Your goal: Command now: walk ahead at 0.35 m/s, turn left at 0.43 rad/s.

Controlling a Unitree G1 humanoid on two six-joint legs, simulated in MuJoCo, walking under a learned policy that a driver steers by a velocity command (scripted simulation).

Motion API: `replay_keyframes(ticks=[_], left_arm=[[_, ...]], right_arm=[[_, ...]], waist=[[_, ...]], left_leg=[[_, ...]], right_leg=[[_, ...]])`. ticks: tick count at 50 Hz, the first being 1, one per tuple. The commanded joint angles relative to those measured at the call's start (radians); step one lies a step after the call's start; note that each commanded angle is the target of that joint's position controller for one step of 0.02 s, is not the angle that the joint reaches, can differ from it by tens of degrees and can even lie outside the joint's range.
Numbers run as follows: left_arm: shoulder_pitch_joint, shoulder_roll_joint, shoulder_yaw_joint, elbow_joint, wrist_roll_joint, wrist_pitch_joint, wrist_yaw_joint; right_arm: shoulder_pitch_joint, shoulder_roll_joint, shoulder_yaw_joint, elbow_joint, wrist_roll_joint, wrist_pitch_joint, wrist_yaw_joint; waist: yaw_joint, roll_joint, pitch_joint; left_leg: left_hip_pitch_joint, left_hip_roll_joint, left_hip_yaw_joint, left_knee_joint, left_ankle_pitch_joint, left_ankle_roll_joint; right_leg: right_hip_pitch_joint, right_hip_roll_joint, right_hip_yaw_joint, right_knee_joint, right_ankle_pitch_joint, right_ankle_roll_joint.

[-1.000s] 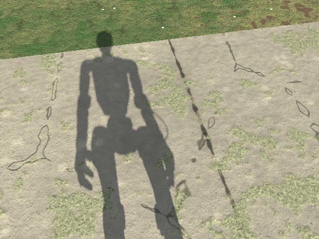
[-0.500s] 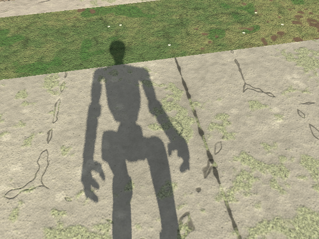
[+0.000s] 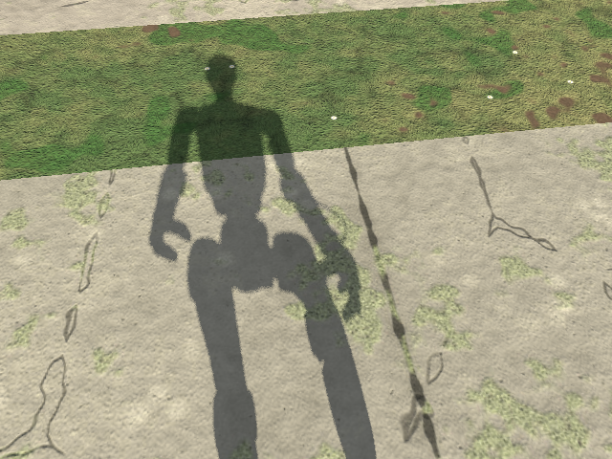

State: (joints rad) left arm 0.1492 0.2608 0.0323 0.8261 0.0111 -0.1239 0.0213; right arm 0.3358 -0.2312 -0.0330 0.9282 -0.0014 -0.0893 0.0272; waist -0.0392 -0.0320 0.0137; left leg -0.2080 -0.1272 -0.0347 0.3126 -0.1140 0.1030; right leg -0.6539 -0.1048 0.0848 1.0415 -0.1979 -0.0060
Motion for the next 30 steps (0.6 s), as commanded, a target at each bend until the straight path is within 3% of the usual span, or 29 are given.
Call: replay_keyframes(ticks=[1, 3, 5, 7, 9, 10, 11, 12, 13, 14, 15, 16, 17, 19, 24, 27, 30], left_arm=[[0.022, 0.038, 0.008, -0.058, 0.013, 0.01, 0.018], [-0.052, 0.029, 0.004, -0.084, 0.004, 0.015, 0.017], [-0.092, 0.048, 0.007, -0.106, -0.009, 0.025, 0.015], [-0.099, 0.084, 0.018, -0.121, -0.01, 0.028, 0.011], [-0.038, 0.114, 0.031, -0.11, -0.003, 0.014, 0.005], [0.021, 0.139, 0.038, -0.099, 0.008, 0.006, 0.007], [0.108, 0.195, 0.047, -0.098, 0.026, 0.008, 0.016], [0.102, 0.214, 0.052, -0.109, 0.033, 0.028, 0.014], [0.058, 0.139, 0.043, -0.136, 0.01, 0.041, 0.011], [0.022, 0.087, 0.029, -0.158, 0.0, 0.05, 0.014], [-0.023, 0.085, 0.025, -0.161, 0.0, 0.062, 0.014], [-0.054, 0.09, 0.025, -0.161, 0.003, 0.07, 0.015], [-0.068, 0.105, 0.028, -0.156, 0.014, 0.075, 0.015], [-0.06, 0.105, 0.031, -0.142, 0.019, 0.076, 0.018], [-0.037, 0.141, 0.05, -0.124, 0.005, 0.088, 0.03], [-0.039, 0.167, 0.059, -0.116, -0.004, 0.098, 0.022], [-0.026, 0.182, 0.063, -0.097, -0.025, 0.105, 0.011]], right_arm=[[-0.071, -0.166, -0.035, -0.094, 0.0, -0.016, -0.023], [-0.012, -0.181, -0.042, -0.084, 0.016, 0.001, -0.032], [0.012, -0.181, -0.044, -0.081, 0.024, 0.02, -0.041], [0.008, -0.169, -0.045, -0.089, 0.028, 0.037, -0.055], [-0.049, -0.16, -0.046, -0.122, 0.028, 0.049, -0.07], [-0.06, -0.126, -0.037, -0.144, 0.023, 0.052, -0.07], [-0.024, -0.062, -0.019, -0.167, 0.005, 0.05, -0.068], [0.181, -0.039, -0.009, -0.168, 0.019, 0.044, -0.06], [0.195, -0.15, -0.031, -0.14, 0.026, 0.056, -0.059], [0.093, -0.199, -0.051, -0.152, 0.029, 0.077, -0.063], [0.045, -0.191, -0.057, -0.162, 0.026, 0.101, -0.071], [0.02, -0.187, -0.064, -0.175, 0.018, 0.119, -0.077], [0.025, -0.158, -0.06, -0.182, 0.017, 0.13, -0.074], [0.026, -0.117, -0.055, -0.202, 0.02, 0.134, -0.072], [-0.076, -0.095, -0.045, -0.275, 0.013, 0.129, -0.058], [-0.099, -0.102, -0.044, -0.296, 0.012, 0.131, -0.044], [-0.089, -0.107, -0.047, -0.304, 0.009, 0.131, -0.031]], waist=[[0.054, 0.076, 0.03], [0.017, 0.103, -0.016], [0.007, 0.126, -0.046], [0.019, 0.131, -0.064], [0.066, 0.137, -0.085], [0.086, 0.109, -0.129], [0.088, -0.049, -0.248], [-0.001, -0.304, -0.371], [0.005, -0.207, -0.349], [0.035, -0.105, -0.251], [0.026, -0.043, -0.19], [0.019, -0.058, -0.134], [0.008, -0.085, -0.101], [0.009, -0.107, -0.086], [0.041, -0.087, -0.129], [0.049, -0.103, -0.129], [0.036, -0.115, -0.124]], left_leg=[[-0.234, 0.2, -0.143, -0.107, 0.358, 0.15], [-0.189, 0.185, -0.149, -0.05, 0.35, 0.115], [-0.12, 0.207, -0.21, 0.0, 0.299, 0.097], [-0.042, 0.227, -0.292, 0.068, 0.235, 0.078], [-0.008, 0.206, -0.345, 0.178, 0.192, 0.046], [-0.037, 0.15, -0.324, 0.295, 0.115, 0.01], [-0.178, 0.062, -0.215, 0.566, -0.202, -0.039], [-0.394, -0.034, -0.147, 0.752, -0.635, -0.071], [-0.457, 0.067, -0.141, 0.883, -0.559, -0.102], [-0.485, 0.097, -0.105, 0.936, -0.47, -0.131], [-0.477, 0.125, -0.084, 0.951, -0.402, -0.152], [-0.462, 0.142, -0.07, 0.956, -0.354, -0.165], [-0.409, 0.144, -0.04, 0.956, -0.311, -0.173], [-0.374, 0.143, -0.003, 0.897, -0.272, -0.179], [-0.348, 0.189, 0.009, 0.691, -0.227, -0.172], [-0.237, 0.177, 0.046, 0.556, -0.228, -0.146], [-0.144, 0.15, 0.071, 0.369, -0.209, -0.099]], right_leg=[[0.168, 0.053, -0.055, -0.236, 0.164, 0.039], [0.216, 0.107, -0.059, -0.369, 0.252, 0.049], [0.227, 0.128, -0.034, -0.438, 0.251, 0.059], [0.238, 0.132, 0.006, -0.514, 0.203, 0.056], [0.321, 0.121, 0.012, -0.622, 0.217, 0.028], [0.437, 0.062, 0.021, -0.678, 0.31, -0.005], [0.679, -0.152, 0.182, -0.621, 0.641, -0.084], [0.889, -0.375, 0.484, -0.616, 0.72, -0.266], [0.816, -0.374, 0.524, -0.656, 0.461, -0.278], [0.72, -0.297, 0.391, -0.675, 0.31, -0.235], [0.613, -0.239, 0.298, -0.705, 0.207, -0.206], [0.514, -0.201, 0.23, -0.736, 0.154, -0.201], [0.423, -0.16, 0.148, -0.767, 0.158, -0.199], [0.386, -0.126, 0.05, -0.792, 0.196, -0.211], [0.468, -0.195, -0.005, -0.792, 0.244, -0.255], [0.435, -0.197, -0.043, -0.787, 0.2, -0.247], [0.452, -0.204, -0.042, -0.737, 0.179, -0.225]])
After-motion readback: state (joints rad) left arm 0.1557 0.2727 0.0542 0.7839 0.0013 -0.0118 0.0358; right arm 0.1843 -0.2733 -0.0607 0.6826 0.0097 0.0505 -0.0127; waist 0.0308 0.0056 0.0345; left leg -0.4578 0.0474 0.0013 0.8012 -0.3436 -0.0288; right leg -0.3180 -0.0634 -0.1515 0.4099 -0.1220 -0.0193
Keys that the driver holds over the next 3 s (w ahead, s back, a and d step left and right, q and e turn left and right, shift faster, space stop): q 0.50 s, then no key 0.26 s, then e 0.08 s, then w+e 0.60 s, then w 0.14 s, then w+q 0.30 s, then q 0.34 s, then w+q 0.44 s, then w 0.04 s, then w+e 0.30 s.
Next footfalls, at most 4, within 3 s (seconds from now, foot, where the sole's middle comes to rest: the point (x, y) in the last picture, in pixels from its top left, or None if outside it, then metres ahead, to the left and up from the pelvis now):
0.20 right None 0.28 -0.12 -0.78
0.66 left None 0.14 0.11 -0.78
1.28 right None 0.32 -0.12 -0.78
1.78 left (275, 385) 0.67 0.07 -0.78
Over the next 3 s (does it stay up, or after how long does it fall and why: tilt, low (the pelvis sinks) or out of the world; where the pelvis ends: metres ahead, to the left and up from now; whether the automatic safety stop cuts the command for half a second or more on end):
stays up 0.90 0.15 0.00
